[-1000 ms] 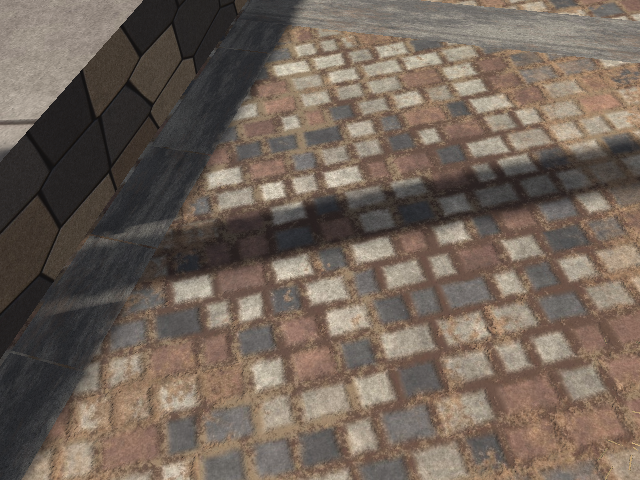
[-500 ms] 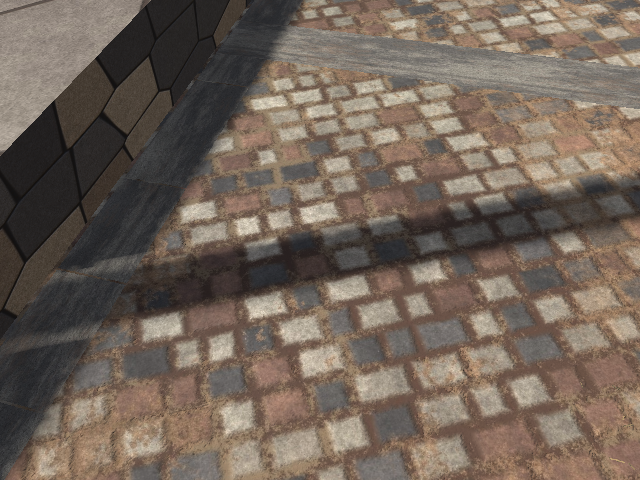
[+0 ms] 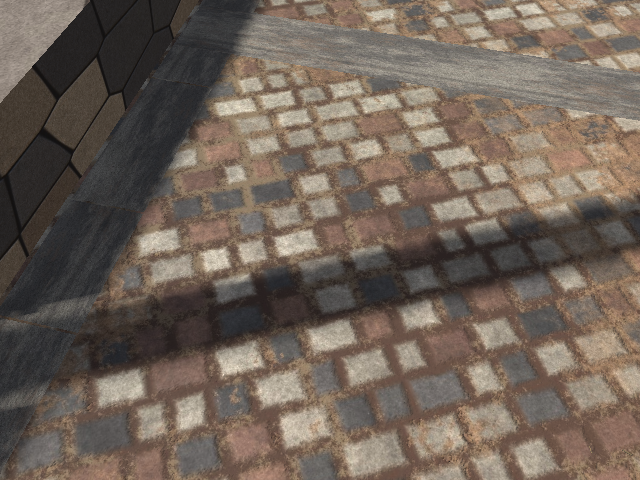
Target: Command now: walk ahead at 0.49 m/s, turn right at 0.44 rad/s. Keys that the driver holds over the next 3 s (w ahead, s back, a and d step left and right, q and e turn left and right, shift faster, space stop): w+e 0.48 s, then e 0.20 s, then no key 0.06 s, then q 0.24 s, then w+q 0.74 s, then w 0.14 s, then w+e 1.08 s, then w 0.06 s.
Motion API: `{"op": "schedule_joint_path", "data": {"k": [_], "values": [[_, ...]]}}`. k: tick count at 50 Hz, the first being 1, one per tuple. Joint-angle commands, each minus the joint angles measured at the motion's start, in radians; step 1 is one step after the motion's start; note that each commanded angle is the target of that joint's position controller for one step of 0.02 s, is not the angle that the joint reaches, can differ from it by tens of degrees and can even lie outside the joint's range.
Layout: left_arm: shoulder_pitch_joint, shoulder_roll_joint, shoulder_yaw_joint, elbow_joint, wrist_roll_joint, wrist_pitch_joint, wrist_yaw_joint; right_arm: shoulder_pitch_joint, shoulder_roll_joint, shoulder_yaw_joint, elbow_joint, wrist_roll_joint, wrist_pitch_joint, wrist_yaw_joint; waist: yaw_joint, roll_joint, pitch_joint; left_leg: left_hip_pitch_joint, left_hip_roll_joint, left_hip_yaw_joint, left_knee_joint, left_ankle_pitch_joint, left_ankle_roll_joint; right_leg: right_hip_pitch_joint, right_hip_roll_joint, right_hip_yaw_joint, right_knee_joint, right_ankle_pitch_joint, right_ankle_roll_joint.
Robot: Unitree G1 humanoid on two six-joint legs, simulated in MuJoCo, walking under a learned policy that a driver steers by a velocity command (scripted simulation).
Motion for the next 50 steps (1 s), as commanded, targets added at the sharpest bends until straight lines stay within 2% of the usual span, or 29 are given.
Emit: {"op": "schedule_joint_path", "data": {"k": [1,3,5,7,10,13,16,18,20,21,22,23,24,25,26,27,28,29,30,31,34,35,40,43,46,48,49,50], "values": [[-0.004,0.076,0.025,-0.073,0.008,-0.001,-0.011,0.143,-0.106,-0.034,-0.004,0.013,-0.005,-0.005,-0.073,0.091,-0.059,0.322,0.319,-0.417,-0.397,-0.258,0.089,-0.389,-0.098,0.019,0.218,0.13,-0.024],[-0.009,0.064,0.029,-0.074,0.027,0.022,-0.025,0.163,-0.078,-0.026,0.016,0.015,-0.022,-0.012,-0.046,0.113,-0.039,0.25,0.27,-0.258,-0.416,-0.076,0.069,-0.344,-0.122,0.006,0.188,0.158,-0.007],[-0.053,0.051,0.03,-0.097,0.026,0.039,-0.036,0.204,-0.082,-0.028,0.033,0.023,-0.042,-0.012,-0.041,0.101,-0.04,0.255,0.268,-0.181,-0.433,0.03,0.078,-0.374,-0.129,-0.005,0.183,0.198,0.004],[-0.121,0.049,0.03,-0.125,0.027,0.049,-0.045,0.232,-0.091,-0.032,0.043,0.025,-0.05,-0.013,-0.043,0.088,-0.023,0.276,0.265,-0.116,-0.452,0.069,0.085,-0.447,-0.139,-0.013,0.162,0.262,0.017],[-0.226,0.046,0.027,-0.167,0.027,0.052,-0.056,0.277,-0.086,-0.031,0.06,0.019,-0.049,-0.013,-0.056,0.075,0.007,0.308,0.25,-0.028,-0.457,0.139,0.087,-0.523,-0.141,-0.031,0.062,0.36,0.033],[-0.334,0.031,0.014,-0.208,0.027,0.046,-0.066,0.301,-0.095,-0.031,0.071,0.019,-0.047,-0.015,-0.077,0.073,0.026,0.325,0.233,0.055,-0.445,0.226,0.078,-0.492,-0.124,-0.081,-0.126,0.448,0.035],[-0.43,0.029,0.005,-0.25,0.032,0.043,-0.075,0.355,-0.118,-0.036,0.09,0.019,-0.04,-0.023,-0.106,0.075,0.041,0.402,0.258,0.1,-0.425,0.313,0.074,-0.467,-0.11,-0.142,-0.255,0.437,0.011],[-0.458,0.037,0.006,-0.268,0.036,0.042,-0.076,0.383,-0.127,-0.039,0.103,0.017,-0.028,-0.028,-0.112,0.076,0.042,0.474,0.272,0.128,-0.38,0.417,0.067,-0.453,-0.09,-0.17,-0.308,0.376,-0.016],[-0.436,0.049,0.012,-0.269,0.038,0.043,-0.07,0.384,-0.149,-0.044,0.108,0.015,-0.014,-0.034,-0.091,0.098,0.014,0.523,0.277,0.165,-0.273,0.699,0.055,-0.375,-0.035,-0.21,-0.343,0.278,-0.053],[-0.391,0.061,0.019,-0.26,0.039,0.042,-0.064,0.383,-0.167,-0.048,0.11,0.015,-0.005,-0.036,-0.068,0.115,-0.018,0.538,0.279,0.178,-0.181,0.851,0.051,-0.31,0.002,-0.226,-0.351,0.219,-0.075],[-0.306,0.078,0.029,-0.237,0.038,0.038,-0.058,0.381,-0.183,-0.053,0.109,0.014,0.006,-0.036,-0.032,0.119,-0.069,0.54,0.28,0.184,-0.039,0.927,0.051,-0.218,0.04,-0.231,-0.374,0.177,-0.1],[-0.167,0.103,0.046,-0.195,0.043,0.028,-0.047,0.371,-0.191,-0.055,0.101,0.019,0.016,-0.034,0.029,0.096,-0.149,0.472,0.271,0.196,0.168,0.85,0.035,-0.037,0.071,-0.216,-0.449,0.203,-0.129],[-0.009,0.182,0.077,-0.152,0.055,0.023,-0.03,0.363,-0.172,-0.05,0.072,0.019,0.016,-0.03,0.095,0.013,-0.248,0.259,0.245,0.198,0.461,0.544,0.001,0.221,-0.052,-0.024,-0.506,0.119,-0.18],[-0.06,0.297,0.102,-0.174,0.048,0.027,-0.018,0.38,-0.052,-0.03,-0.006,0.029,0.008,-0.008,0.005,-0.22,-0.294,-0.211,0.031,0.148,0.825,-0.394,-0.072,0.496,-0.356,0.508,-0.565,0.246,-0.32],[-0.016,0.294,0.102,-0.186,0.016,0.038,-0.014,0.255,-0.143,-0.047,-0.037,0.027,-0.002,-0.009,0.062,-0.048,-0.324,-0.297,0.007,-0.074,0.899,-0.375,-0.076,0.49,-0.39,0.63,-0.645,0.486,-0.341],[-0.074,0.264,0.094,-0.176,0.011,0.037,-0.004,0.209,-0.121,-0.04,-0.055,0.043,-0.012,-0.01,0.026,-0.013,-0.199,-0.328,0.06,-0.098,0.863,-0.258,-0.069,0.388,-0.373,0.434,-0.631,0.737,-0.321],[-0.122,0.206,0.08,-0.177,0.003,0.031,-0.001,0.232,-0.111,-0.035,-0.039,0.042,-0.017,-0.017,-0.017,0.035,-0.121,-0.274,0.088,-0.097,0.776,-0.209,-0.07,0.259,-0.323,0.32,-0.625,0.937,-0.281],[-0.17,0.171,0.071,-0.185,-0.003,0.026,0.002,0.244,-0.113,-0.038,-0.028,0.025,-0.007,-0.021,-0.055,0.051,-0.088,-0.224,0.105,-0.103,0.713,-0.2,-0.076,0.176,-0.263,0.236,-0.63,0.983,-0.239],[-0.203,0.143,0.06,-0.194,-0.009,0.024,0.005,0.271,-0.113,-0.038,-0.027,0.007,0.013,-0.02,-0.086,0.037,-0.093,-0.166,0.106,-0.106,0.673,-0.198,-0.088,0.112,-0.225,0.188,-0.645,1.012,-0.222],[-0.203,0.137,0.055,-0.196,-0.011,0.018,0.003,0.28,-0.108,-0.039,-0.029,-0.001,0.033,-0.018,-0.099,0.03,-0.105,-0.13,0.102,-0.107,0.635,-0.197,-0.098,0.078,-0.207,0.166,-0.646,1.052,-0.208],[-0.16,0.183,0.065,-0.189,-0.003,0.009,0.0,0.263,-0.086,-0.033,-0.051,0.002,0.064,-0.014,-0.104,0.011,-0.13,-0.131,0.077,-0.087,0.548,-0.142,-0.118,0.052,-0.165,0.132,-0.633,1.156,-0.189],[-0.147,0.183,0.063,-0.188,-0.001,0.011,0.002,0.249,-0.085,-0.032,-0.058,0.004,0.068,-0.013,-0.099,-0.001,-0.135,-0.144,0.073,-0.081,0.519,-0.112,-0.119,0.058,-0.157,0.122,-0.631,1.165,-0.176],[-0.096,0.136,0.039,-0.169,0.006,0.019,0.014,0.15,-0.086,-0.02,-0.079,0.013,0.072,-0.012,-0.051,-0.055,-0.125,-0.149,0.068,-0.069,0.319,0.029,-0.091,0.116,-0.145,0.087,-0.64,1.112,-0.095],[-0.088,0.111,0.019,-0.146,0.019,0.017,0.023,0.124,-0.076,-0.009,-0.069,0.021,0.067,-0.011,-0.031,-0.06,-0.109,-0.078,0.054,-0.062,0.187,0.058,-0.063,0.146,-0.162,0.057,-0.647,1.089,-0.077],[-0.103,0.129,0.016,-0.129,0.028,0.021,0.031,0.136,-0.095,-0.012,-0.056,0.024,0.062,-0.016,-0.035,-0.063,-0.08,0.003,0.015,-0.06,0.097,-0.038,-0.025,0.16,-0.199,0.053,-0.598,1.105,-0.084],[-0.126,0.162,0.026,-0.127,0.017,0.03,0.043,0.191,-0.118,-0.022,-0.043,0.02,0.055,-0.018,-0.065,-0.053,-0.07,0.054,-0.014,-0.056,-0.009,-0.08,0.011,0.187,-0.207,0.056,-0.49,1.13,-0.082],[-0.137,0.175,0.031,-0.128,0.007,0.033,0.049,0.245,-0.124,-0.025,-0.03,0.017,0.045,-0.018,-0.102,-0.021,-0.084,0.136,-0.007,-0.076,-0.124,0.054,0.031,0.171,-0.183,0.036,-0.393,1.081,-0.057],[-0.135,0.175,0.029,-0.154,0.009,0.027,0.052,0.31,-0.176,-0.039,-0.019,0.013,0.035,-0.022,-0.115,0.06,-0.16,0.286,0.093,-0.226,-0.128,0.406,0.08,0.084,-0.118,-0.003,-0.246,0.83,-0.023]]}}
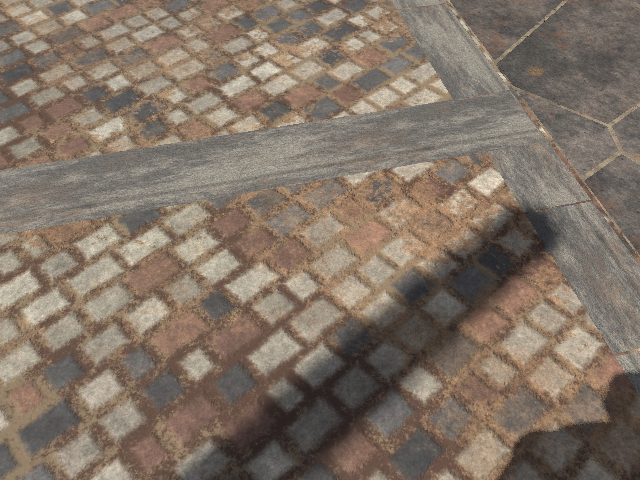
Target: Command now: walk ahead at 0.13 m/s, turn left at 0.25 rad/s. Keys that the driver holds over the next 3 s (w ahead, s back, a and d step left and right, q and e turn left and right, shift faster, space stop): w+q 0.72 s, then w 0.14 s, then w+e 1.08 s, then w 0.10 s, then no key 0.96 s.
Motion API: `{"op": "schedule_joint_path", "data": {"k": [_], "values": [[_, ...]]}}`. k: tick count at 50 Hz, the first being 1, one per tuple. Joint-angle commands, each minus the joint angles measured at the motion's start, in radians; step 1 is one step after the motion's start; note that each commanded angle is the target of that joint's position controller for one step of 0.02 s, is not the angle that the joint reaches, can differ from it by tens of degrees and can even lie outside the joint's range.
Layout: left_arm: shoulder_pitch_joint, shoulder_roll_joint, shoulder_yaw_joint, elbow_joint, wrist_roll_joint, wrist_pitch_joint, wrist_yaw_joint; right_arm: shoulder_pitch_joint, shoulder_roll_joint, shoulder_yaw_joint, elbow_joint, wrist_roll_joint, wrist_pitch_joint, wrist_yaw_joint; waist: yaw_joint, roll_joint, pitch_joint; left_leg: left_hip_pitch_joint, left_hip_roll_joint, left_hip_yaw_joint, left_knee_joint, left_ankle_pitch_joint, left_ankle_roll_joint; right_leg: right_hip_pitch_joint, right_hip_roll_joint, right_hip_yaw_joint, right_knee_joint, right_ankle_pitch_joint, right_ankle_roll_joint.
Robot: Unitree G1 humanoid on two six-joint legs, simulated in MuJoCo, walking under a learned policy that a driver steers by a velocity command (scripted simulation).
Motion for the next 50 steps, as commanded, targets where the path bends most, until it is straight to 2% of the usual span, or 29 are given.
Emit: {"op": "schedule_joint_path", "data": {"k": [1,2,3,4,5,6,8,12,16,18,20,21,22,23,24,25,27,34,39,41,42,43,44,45,46,47,48,49,50], "values": [[0.079,0.12,0.03,-0.078,-0.005,-0.005,0.006,0.166,-0.274,-0.078,-0.027,0.006,-0.017,-0.005,-0.02,0.19,-0.2,0.365,0.313,-0.449,-0.105,0.626,0.254,-0.243,-0.042,-0.04,0.513,0.091,0.041],[0.068,0.115,0.027,-0.081,0.022,0.005,-0.003,0.199,-0.241,-0.076,-0.011,0.028,-0.004,0.011,-0.036,0.21,-0.228,0.368,0.389,-0.654,-0.209,0.405,0.345,-0.388,-0.005,0.015,0.671,-0.33,0.046],[0.038,0.123,0.029,-0.078,0.034,0.008,-0.015,0.158,-0.21,-0.072,-0.021,0.026,0.0,0.02,-0.021,0.089,-0.124,0.275,0.348,-0.615,-0.263,0.027,0.325,-0.437,-0.064,0.074,0.716,-0.277,0.051],[-0.025,0.128,0.032,-0.09,0.028,0.005,-0.026,0.089,-0.168,-0.063,-0.037,0.014,0.008,0.021,-0.014,0.039,-0.039,0.174,0.285,-0.564,-0.321,-0.271,0.28,-0.466,-0.104,0.083,0.665,-0.187,0.055],[-0.06,0.133,0.034,-0.107,0.015,0.002,-0.034,0.052,-0.149,-0.058,-0.043,0.009,0.014,0.016,0.001,0.052,0.017,0.104,0.229,-0.509,-0.375,-0.393,0.223,-0.459,-0.132,0.07,0.572,-0.125,0.064],[-0.071,0.127,0.031,-0.114,0.017,0.002,-0.04,0.042,-0.148,-0.059,-0.043,0.008,0.013,0.011,0.004,0.092,0.016,0.085,0.184,-0.47,-0.399,-0.372,0.192,-0.425,-0.136,0.051,0.516,-0.074,0.082],[-0.062,0.102,0.021,-0.105,0.022,0.0,-0.046,0.069,-0.168,-0.071,-0.035,0.006,0.006,0.013,-0.005,0.088,-0.04,0.111,0.138,-0.414,-0.389,-0.268,0.182,-0.379,-0.122,0.025,0.447,-0.021,0.114],[-0.127,0.095,0.014,-0.131,0.015,-0.008,-0.042,0.115,-0.205,-0.093,-0.03,0.009,-0.001,0.015,-0.043,0.09,-0.072,0.147,0.132,-0.431,-0.377,-0.302,0.189,-0.389,-0.125,0.019,0.311,0.003,0.151],[-0.169,0.104,0.01,-0.164,0.006,-0.022,-0.039,0.119,-0.223,-0.108,-0.043,0.002,0.003,0.024,-0.061,0.103,-0.072,0.116,0.127,-0.479,-0.349,-0.356,0.178,-0.348,-0.115,0.018,0.202,0.001,0.147],[-0.135,0.105,0.008,-0.166,-0.003,-0.034,-0.034,0.081,-0.225,-0.112,-0.06,0.0,0.006,0.03,-0.035,0.101,-0.07,0.042,0.109,-0.488,-0.319,-0.362,0.162,-0.238,-0.096,0.016,0.109,0.0,0.129],[-0.009,0.104,0.012,-0.134,-0.008,-0.049,-0.018,0.014,-0.206,-0.111,-0.084,0.001,0.008,0.029,0.049,0.056,-0.061,-0.119,0.043,-0.464,-0.22,-0.398,0.11,0.006,-0.087,0.013,-0.083,0.094,0.105],[0.081,0.166,0.028,-0.117,0.0,-0.059,-0.002,-0.004,-0.16,-0.1,-0.104,0.007,0.0,0.025,0.089,-0.035,-0.076,-0.262,-0.016,-0.399,-0.081,-0.444,0.06,0.162,-0.2,0.121,-0.15,0.007,0.082],[0.161,0.292,0.055,-0.119,0.023,-0.059,0.011,-0.033,-0.061,-0.071,-0.155,0.03,-0.014,0.029,0.115,-0.259,-0.129,-0.401,-0.14,-0.202,0.213,-0.444,0.007,0.246,-0.484,0.497,-0.321,-0.352,0.006],[0.105,0.326,0.07,-0.119,0.034,-0.053,0.012,-0.027,-0.106,-0.071,-0.158,0.0,-0.021,0.029,0.065,-0.207,-0.044,-0.48,-0.095,-0.148,0.376,-0.357,0.005,0.145,-0.572,0.671,-0.38,-0.456,-0.059],[0.061,0.248,0.055,-0.132,0.025,-0.054,0.006,-0.02,-0.149,-0.08,-0.149,-0.013,-0.024,0.036,0.029,-0.114,0.002,-0.476,-0.03,-0.166,0.436,-0.277,0.008,0.087,-0.543,0.608,-0.358,-0.422,-0.077],[0.021,0.185,0.04,-0.14,0.012,-0.059,-0.002,0.007,-0.152,-0.083,-0.128,-0.015,-0.024,0.047,0.003,-0.088,0.022,-0.452,-0.01,-0.159,0.449,-0.21,-0.005,0.063,-0.477,0.484,-0.356,-0.314,-0.053],[0.015,0.151,0.029,-0.142,0.007,-0.07,-0.007,0.023,-0.143,-0.082,-0.113,-0.023,-0.012,0.065,0.0,-0.142,0.008,-0.422,0.007,-0.11,0.509,-0.12,-0.037,0.057,-0.389,0.277,-0.359,-0.061,-0.022],[0.136,0.138,0.034,-0.089,0.005,-0.084,-0.031,-0.165,-0.101,-0.054,-0.198,-0.019,0.01,0.096,0.045,-0.129,0.014,-0.457,0.038,-0.043,0.419,0.03,-0.064,0.102,-0.363,0.007,-0.316,0.431,-0.027],[0.188,0.163,0.039,-0.047,0.004,-0.077,-0.027,-0.281,-0.075,-0.027,-0.247,-0.021,0.005,0.106,0.067,-0.138,0.043,-0.279,0.018,0.064,0.121,0.017,-0.007,0.102,-0.378,-0.083,-0.289,0.58,-0.013],[0.21,0.184,0.04,-0.02,0.002,-0.068,-0.023,-0.235,-0.085,-0.029,-0.234,-0.027,0.0,0.089,0.036,-0.153,0.008,-0.141,-0.041,0.104,0.058,-0.05,0.042,0.13,-0.388,-0.116,-0.179,0.914,-0.006],[0.218,0.201,0.041,-0.008,0.001,-0.063,-0.022,-0.154,-0.101,-0.037,-0.209,-0.029,-0.006,0.077,-0.006,-0.156,-0.046,-0.035,-0.079,0.112,0.03,-0.074,0.069,0.147,-0.39,-0.13,-0.057,1.084,-0.003],[0.215,0.207,0.039,-0.003,-0.006,-0.056,-0.019,0.001,-0.119,-0.048,-0.157,-0.035,-0.018,0.065,-0.08,-0.136,-0.133,0.169,-0.106,0.108,-0.047,-0.024,0.097,0.1,-0.375,-0.165,0.127,1.106,0.012],[0.213,0.181,0.028,-0.016,-0.011,-0.057,-0.019,0.155,-0.169,-0.065,-0.109,-0.051,-0.027,0.049,-0.147,-0.101,-0.233,0.453,-0.002,-0.013,-0.052,-0.036,0.128,-0.098,-0.354,-0.167,0.354,0.856,0.023],[0.26,0.043,-0.005,-0.076,-0.029,-0.059,-0.042,0.224,-0.277,-0.087,-0.103,-0.055,-0.031,0.031,-0.121,0.166,-0.396,0.787,0.371,-0.5,-0.08,-0.053,0.234,-0.473,-0.208,-0.168,0.736,0.003,0.07],[0.213,0.154,0.028,-0.071,-0.026,-0.055,-0.033,0.267,-0.296,-0.097,-0.109,-0.015,-0.021,0.02,-0.164,0.106,-0.483,0.751,0.457,-0.723,-0.184,0.096,0.282,-0.528,-0.128,0.005,0.921,-0.151,0.062],[0.121,0.162,0.035,-0.094,-0.031,-0.055,-0.031,0.187,-0.261,-0.089,-0.089,-0.005,-0.023,0.012,-0.129,0.04,-0.308,0.627,0.396,-0.512,-0.185,0.188,0.248,-0.59,-0.176,0.068,0.92,-0.058,0.049],[0.101,0.124,0.021,-0.094,-0.032,-0.064,-0.035,0.134,-0.192,-0.069,-0.079,-0.006,-0.033,0.011,-0.091,0.025,-0.174,0.463,0.351,-0.382,-0.219,0.26,0.212,-0.574,-0.203,0.065,0.841,-0.007,0.043],[0.118,0.114,0.023,-0.072,-0.022,-0.057,-0.039,0.088,-0.146,-0.054,-0.074,-0.009,-0.042,0.012,-0.048,0.008,-0.11,0.361,0.299,-0.29,-0.257,0.264,0.162,-0.529,-0.228,0.064,0.762,0.017,0.043],[0.154,0.108,0.025,-0.053,-0.003,-0.038,-0.043,0.057,-0.115,-0.043,-0.069,-0.003,-0.05,0.011,-0.011,0.039,-0.078,0.273,0.264,-0.22,-0.294,0.269,0.137,-0.469,-0.236,0.058,0.718,0.028,0.05]]}}
Over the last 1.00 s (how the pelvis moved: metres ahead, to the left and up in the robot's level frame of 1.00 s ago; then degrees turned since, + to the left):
0.44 -0.09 0.00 -24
